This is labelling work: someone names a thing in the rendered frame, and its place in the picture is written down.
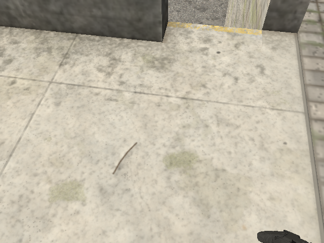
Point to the robot right hand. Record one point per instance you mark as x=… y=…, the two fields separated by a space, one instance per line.
x=279 y=237

